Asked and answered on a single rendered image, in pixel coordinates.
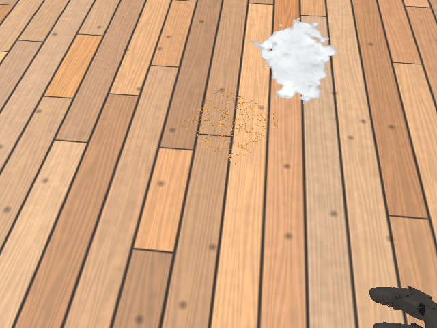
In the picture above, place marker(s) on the right robot hand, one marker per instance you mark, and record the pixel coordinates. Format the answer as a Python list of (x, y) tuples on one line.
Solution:
[(412, 301)]

